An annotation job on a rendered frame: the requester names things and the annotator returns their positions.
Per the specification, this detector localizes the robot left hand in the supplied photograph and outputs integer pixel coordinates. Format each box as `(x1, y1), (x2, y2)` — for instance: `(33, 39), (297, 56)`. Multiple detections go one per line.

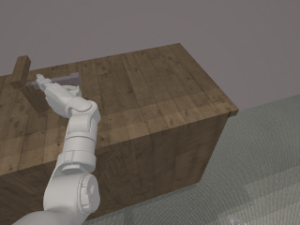
(36, 74), (82, 118)

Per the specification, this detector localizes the tap lever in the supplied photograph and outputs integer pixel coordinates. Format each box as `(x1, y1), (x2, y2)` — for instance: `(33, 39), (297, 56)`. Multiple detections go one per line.
(26, 72), (82, 90)

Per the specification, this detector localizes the robot left forearm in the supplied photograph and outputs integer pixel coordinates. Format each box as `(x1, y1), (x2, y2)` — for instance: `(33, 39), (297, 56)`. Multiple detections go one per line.
(43, 97), (101, 210)

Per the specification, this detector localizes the robot left upper arm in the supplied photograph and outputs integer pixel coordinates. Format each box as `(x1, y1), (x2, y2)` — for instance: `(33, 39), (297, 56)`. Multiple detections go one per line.
(12, 172), (100, 225)

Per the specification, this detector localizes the robot right hand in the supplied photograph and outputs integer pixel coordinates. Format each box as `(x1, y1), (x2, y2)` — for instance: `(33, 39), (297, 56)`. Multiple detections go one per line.
(227, 215), (247, 225)

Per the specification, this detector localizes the counter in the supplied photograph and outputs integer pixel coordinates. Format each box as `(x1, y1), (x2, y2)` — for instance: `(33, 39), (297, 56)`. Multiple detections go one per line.
(0, 43), (239, 225)

